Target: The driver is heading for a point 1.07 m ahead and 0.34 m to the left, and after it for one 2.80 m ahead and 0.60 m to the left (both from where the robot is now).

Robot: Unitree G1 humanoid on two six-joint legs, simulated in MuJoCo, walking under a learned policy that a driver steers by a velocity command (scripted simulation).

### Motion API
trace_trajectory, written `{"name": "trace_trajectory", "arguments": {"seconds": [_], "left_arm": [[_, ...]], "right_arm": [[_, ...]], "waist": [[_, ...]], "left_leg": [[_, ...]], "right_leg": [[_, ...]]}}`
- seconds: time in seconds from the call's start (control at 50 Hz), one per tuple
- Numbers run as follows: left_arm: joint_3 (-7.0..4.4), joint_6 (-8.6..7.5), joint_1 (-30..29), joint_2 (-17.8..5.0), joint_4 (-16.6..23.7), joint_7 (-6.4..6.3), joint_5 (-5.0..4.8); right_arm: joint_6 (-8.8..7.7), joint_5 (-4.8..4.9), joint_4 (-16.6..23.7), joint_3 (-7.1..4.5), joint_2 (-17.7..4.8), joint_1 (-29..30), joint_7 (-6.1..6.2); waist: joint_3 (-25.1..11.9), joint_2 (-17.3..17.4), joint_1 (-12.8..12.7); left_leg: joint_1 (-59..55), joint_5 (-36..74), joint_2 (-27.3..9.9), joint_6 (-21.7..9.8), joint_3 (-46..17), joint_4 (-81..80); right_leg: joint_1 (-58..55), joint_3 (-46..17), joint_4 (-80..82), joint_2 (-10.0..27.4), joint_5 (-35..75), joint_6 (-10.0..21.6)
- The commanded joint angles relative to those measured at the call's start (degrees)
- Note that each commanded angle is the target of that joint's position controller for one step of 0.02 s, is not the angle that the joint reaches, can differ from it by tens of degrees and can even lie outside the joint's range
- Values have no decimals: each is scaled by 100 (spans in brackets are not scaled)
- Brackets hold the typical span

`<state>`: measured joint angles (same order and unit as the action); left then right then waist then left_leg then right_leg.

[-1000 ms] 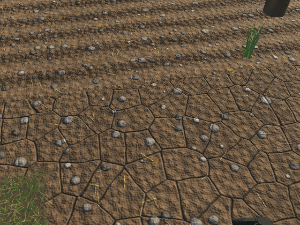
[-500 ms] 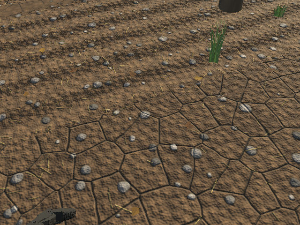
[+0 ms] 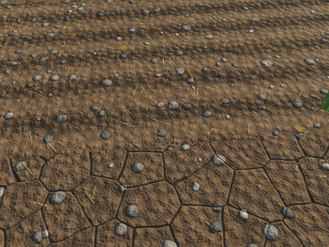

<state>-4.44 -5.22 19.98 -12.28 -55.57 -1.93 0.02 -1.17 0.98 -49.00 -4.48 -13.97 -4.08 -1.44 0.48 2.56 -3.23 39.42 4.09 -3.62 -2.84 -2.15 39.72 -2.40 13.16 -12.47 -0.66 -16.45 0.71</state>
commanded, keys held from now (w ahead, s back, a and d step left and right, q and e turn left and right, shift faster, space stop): w+q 0.86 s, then w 0.14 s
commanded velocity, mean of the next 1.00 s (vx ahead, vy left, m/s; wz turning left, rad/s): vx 0.50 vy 0.00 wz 0.56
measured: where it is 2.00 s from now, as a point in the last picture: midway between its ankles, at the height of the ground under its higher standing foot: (92, 137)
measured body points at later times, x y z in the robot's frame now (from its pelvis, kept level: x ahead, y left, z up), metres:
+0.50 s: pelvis +0.28 +0.06 +0.00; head +0.31 +0.09 +0.45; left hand +0.45 +0.36 -0.08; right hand +0.38 -0.20 -0.12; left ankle +0.20 +0.12 -0.74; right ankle +0.52 -0.05 -0.69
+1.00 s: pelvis +0.54 +0.13 +0.00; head +0.56 +0.15 +0.45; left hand +0.39 +0.37 -0.13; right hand +0.85 +0.03 -0.08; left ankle +0.59 +0.36 -0.69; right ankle +0.54 +0.00 -0.74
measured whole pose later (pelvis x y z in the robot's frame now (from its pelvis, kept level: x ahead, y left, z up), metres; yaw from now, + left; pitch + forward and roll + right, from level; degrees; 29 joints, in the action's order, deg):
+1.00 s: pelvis +0.54 +0.13 +0.00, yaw +35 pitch +1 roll -2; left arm -4.3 -5.5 17.8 -15.8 -52.2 0.4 -0.5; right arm -1.7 1.1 -39.9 -4.4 -16.3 -6.2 -1.1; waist 2.2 2.3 -5.0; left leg 38.4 -1.4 -5.8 -1.3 -3.5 42.0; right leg 0.2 9.1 -12.7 -0.9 -13.5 0.7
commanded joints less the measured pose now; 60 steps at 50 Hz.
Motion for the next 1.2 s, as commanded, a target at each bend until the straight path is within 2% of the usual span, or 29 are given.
{"name": "trace_trajectory", "arguments": {"seconds": [0.02, 0.08, 0.12, 0.14, 0.16, 0.18, 0.2, 0.22, 0.24, 0.26, 0.36, 0.44, 0.54, 0.58, 0.6, 0.62, 0.64, 0.66, 0.68, 0.72, 0.8, 0.94, 1.04, 1.08, 1.12, 1.14, 1.16, 1.18, 1.2], "left_arm": [[-213, 9, 51, -939, 133, -24, -64], [-294, 100, -131, -1214, 176, -40, -139], [-292, 169, -329, -1305, 244, -59, -158], [-214, 120, -307, -1104, 404, -62, -3], [38, -99, 19, -352, 724, 69, 15], [-71, -364, -635, -852, 819, 172, -202], [-92, -459, -1050, -964, 959, 194, -326], [-94, -474, -1086, -876, 897, 138, -232], [-158, -424, -1081, -950, 854, 85, -75], [-181, -348, -1025, -928, 874, 79, -49], [-99, -150, -1732, -624, 1199, 62, 79], [1, -189, -2497, -493, 1445, 161, 11], [-34, -285, -2815, -819, 1691, 271, -57], [-81, -351, -2385, -967, 1610, 267, -66], [-160, -375, -1760, -1124, 1450, 234, -23], [-243, -375, -829, -1375, 1312, 196, 60], [-353, -303, -79, -1813, 1183, 168, 146], [-274, -253, -92, -1431, 1135, 204, -10], [-151, -218, -453, -973, 1267, 196, -53], [-49, -123, -1055, -728, 1282, 198, 12], [-50, -183, -1120, -755, 1099, 228, 20], [-136, -143, -769, -1126, 810, 214, -31], [-180, -1, -205, -1403, 485, 230, -174], [-200, 74, -188, -1518, 397, 218, -218], [-162, 136, -280, -1516, 334, 186, -248], [-63, 118, -270, -1316, 411, 162, -141], [176, 11, 176, -644, 650, 225, 6], [118, -144, 46, -927, 510, 263, -94], [7, -197, -465, -1258, 703, 293, -280]], "right_arm": [[-63, 24, 641, 6, -184, 835, -140], [-59, 28, 717, -102, -391, 507, -218], [-47, 69, 346, -385, -874, -991, -168], [-9, 65, 156, -565, -1424, -1807, -38], [-62, 87, 300, -548, -1739, -1570, -24], [-99, -16, 300, -390, -1279, -1784, -8], [-177, -45, 302, -309, -970, -1560, 16], [-249, -18, 392, -260, -806, -1090, 5], [-288, 1, 455, -202, -620, -775, 15], [-305, -10, 510, -161, -536, -673, 41], [-307, 39, 453, -236, -932, -1096, 202], [-241, 42, 341, -229, -912, -1435, 217], [-187, 78, 211, -219, -878, -1719, 271], [-158, 40, 269, -245, -918, -1627, 308], [-162, 21, 348, -204, -803, -1513, 293], [-187, -52, 484, -111, -573, -1370, 248], [-238, 84, 560, -2, -198, -2179, 236], [-244, 169, 550, -15, -580, -2289, 249], [-217, 160, 576, -131, -1030, -1807, 253], [-169, 31, 746, -172, -972, -1203, 256], [-42, 68, 907, -133, -510, -1204, 191], [-115, 9, 1214, 4, -331, -297, 51], [-160, 18, 1529, 65, -412, 557, -76], [-168, -3, 1564, 22, -556, 501, -100], [-171, -42, 1179, -191, -921, -741, -65], [-146, -49, 907, -354, -1309, -1734, 13], [-132, -87, 804, -462, -1947, -2156, 68], [-153, -60, 861, -323, -1525, -2231, 59], [-198, -70, 833, -221, -1264, -1867, 31]], "waist": [[551, -588, -3], [177, -818, 331], [-620, -746, 1130], [-1166, 83, 1340], [-1785, 1312, 700], [-1846, 626, 1063], [-1205, 419, 1009], [-740, -174, 686], [-568, -249, 491], [-524, -190, 345], [-121, -144, 405], [-3, 188, 725], [8, 260, 755], [-101, 418, 490], [-453, 381, 177], [-1202, 63, -262], [-2113, -1485, -112], [-2104, -1884, -74], [-1210, -1170, -172], [-198, -599, 41], [22, -819, 294], [129, -535, 73], [427, -582, -106], [319, -735, 68], [-459, -742, 796], [-1116, -489, 1201], [-1850, 970, 936], [-2341, 778, 1063], [-1492, 540, 1021]], "left_leg": [[243, -418, -24, -172, 266, -307], [-717, -1431, 418, -469, 825, -350], [-2884, -1211, 878, -832, 911, -898], [-4726, -1132, -100, -1254, -738, -990], [-6243, -2496, -1454, -2398, -4203, -2051], [-6277, -2514, -1445, -2134, -4268, -2516], [-5715, -1891, -1244, -1856, -3325, -2456], [-4789, -1064, -966, -1654, -2594, -2451], [-4133, -455, -769, -1506, -2122, -2482], [-3723, -176, -636, -1473, -1941, -2589], [-2925, 377, -347, -1358, -1453, -2780], [-2505, -190, -10, -963, -1277, -2649], [-3326, -634, -350, -896, -2085, -2023], [-3437, -175, -373, -815, -2269, -1603], [-3278, 300, -106, -675, -2134, -1020], [-2585, -100, 210, -483, -1758, 340], [-610, -2558, 1055, 0, -966, 2287], [318, -3803, 720, 54, -923, 3247], [612, -3318, 433, 84, -932, 3563], [364, -2568, 61, 126, -609, 3259], [-48, -2107, -302, 136, -401, 2616], [-243, -367, -220, 174, -134, 465], [-307, -778, -64, 27, 186, -523], [-675, -1288, 107, -143, 354, -780], [-2652, -1004, 507, -428, 679, -1261], [-4404, -806, 45, -664, 34, -1018], [-6371, -1617, -1539, -1587, -2768, -1360], [-6407, -1712, -1898, -1793, -3986, -2055], [-5798, -1448, -1657, -1506, -3017, -2106]], "right_leg": [[-147, -313, 167, 1781, 2580, 635], [-380, -94, -869, 1815, 5167, 496], [199, 97, -2929, 1504, 5732, 251], [1909, 92, -4878, 1179, 3207, -19], [4219, -851, -6809, -163, -1528, -298], [4862, -1893, -7059, 58, -1450, -77], [5083, -1851, -6779, 310, -951, 89], [4726, -1864, -6171, 574, -529, 103], [4301, -1845, -5648, 732, -330, 43], [3944, -1869, -5415, 808, -172, -21], [3894, -1605, -3644, 595, 849, -401], [3192, -1500, -2054, 180, 2250, -341], [3101, -1808, -1387, 73, 1841, -175], [2536, -1751, -1221, 44, 1429, -4], [1594, -1711, -1097, 88, 1475, 178], [46, -2285, -1368, 796, 1378, 514], [-2137, -4577, -1170, 2206, 622, 1477], [-2197, -5882, -696, 2622, -723, 1635], [-1402, -5133, -506, 2351, -1091, 1343], [153, -3729, -194, 1851, -31, 1022], [1006, -2438, 349, 1521, 953, 984], [845, -1161, 544, 1338, 1941, 947], [138, -1110, 343, 1675, 2065, 912], [-148, -1059, -77, 1778, 3072, 824], [157, -658, -1583, 1482, 4658, 569], [1285, -518, -3004, 1234, 3721, 328], [3693, -522, -5267, 307, 70, -75], [4261, -1609, -6119, 130, -1758, -25], [4756, -1673, -6359, 438, -1417, 47]]}}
